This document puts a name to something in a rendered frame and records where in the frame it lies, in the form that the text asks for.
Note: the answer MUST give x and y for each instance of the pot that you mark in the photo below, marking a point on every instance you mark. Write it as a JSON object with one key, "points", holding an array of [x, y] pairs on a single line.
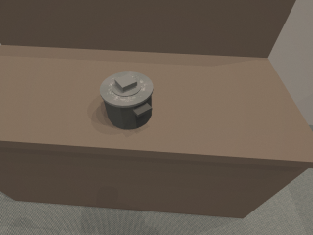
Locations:
{"points": [[130, 117]]}

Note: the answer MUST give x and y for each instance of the knob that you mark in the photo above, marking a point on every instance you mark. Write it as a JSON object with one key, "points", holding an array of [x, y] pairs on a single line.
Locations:
{"points": [[125, 82]]}

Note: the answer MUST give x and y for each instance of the lid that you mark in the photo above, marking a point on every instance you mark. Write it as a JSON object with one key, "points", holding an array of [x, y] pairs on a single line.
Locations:
{"points": [[132, 97]]}

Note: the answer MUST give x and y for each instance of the table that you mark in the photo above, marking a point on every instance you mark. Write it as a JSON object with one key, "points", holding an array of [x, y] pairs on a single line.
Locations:
{"points": [[224, 136]]}

